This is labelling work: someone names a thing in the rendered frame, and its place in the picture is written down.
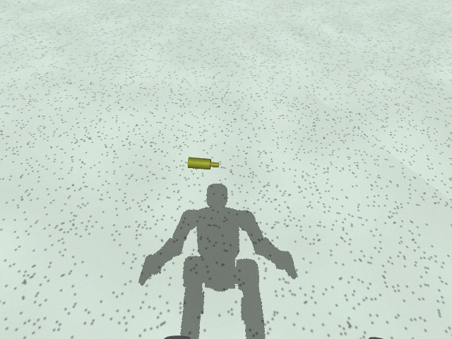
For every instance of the bottle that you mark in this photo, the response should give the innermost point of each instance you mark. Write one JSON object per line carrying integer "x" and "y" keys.
{"x": 201, "y": 163}

